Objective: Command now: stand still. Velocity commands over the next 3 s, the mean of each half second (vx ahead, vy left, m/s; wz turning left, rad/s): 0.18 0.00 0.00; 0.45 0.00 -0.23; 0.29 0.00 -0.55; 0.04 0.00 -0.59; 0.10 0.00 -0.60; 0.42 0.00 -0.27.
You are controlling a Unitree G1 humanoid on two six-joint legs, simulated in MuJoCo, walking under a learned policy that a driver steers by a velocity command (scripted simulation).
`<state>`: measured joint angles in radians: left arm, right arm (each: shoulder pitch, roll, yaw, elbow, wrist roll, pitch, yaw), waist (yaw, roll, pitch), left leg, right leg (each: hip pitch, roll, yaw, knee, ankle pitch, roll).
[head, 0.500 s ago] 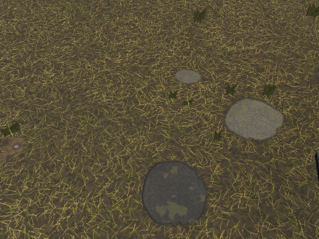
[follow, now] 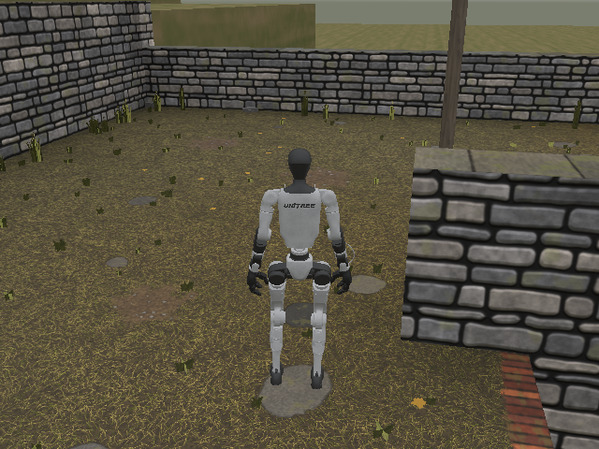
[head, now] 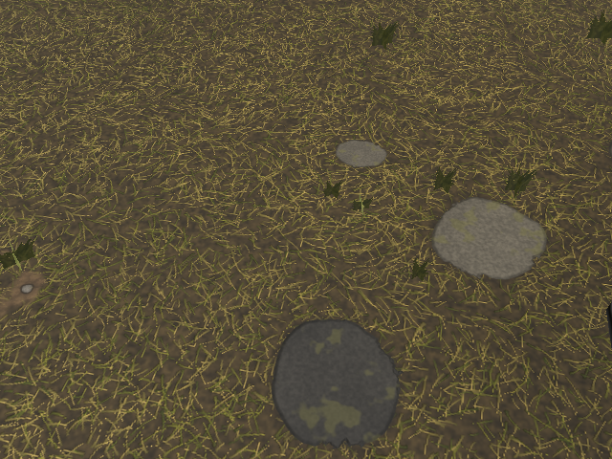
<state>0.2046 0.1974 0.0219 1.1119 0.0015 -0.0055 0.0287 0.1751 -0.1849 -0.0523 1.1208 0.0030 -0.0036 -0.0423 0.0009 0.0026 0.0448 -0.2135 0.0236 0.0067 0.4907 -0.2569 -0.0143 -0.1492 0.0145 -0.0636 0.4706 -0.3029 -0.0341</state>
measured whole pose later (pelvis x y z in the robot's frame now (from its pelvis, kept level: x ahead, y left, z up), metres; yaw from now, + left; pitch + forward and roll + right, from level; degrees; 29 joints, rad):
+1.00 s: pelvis +0.31 +0.05 -0.02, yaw -9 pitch +2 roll +0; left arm -0.02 0.21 0.05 0.86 -0.03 -0.07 -0.07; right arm 0.43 -0.22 -0.05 1.07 -0.01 -0.08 -0.04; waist -0.05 -0.01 0.03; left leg 0.18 0.02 0.23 0.29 -0.47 -0.01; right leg -0.59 0.00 -0.10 0.59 -0.06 -0.14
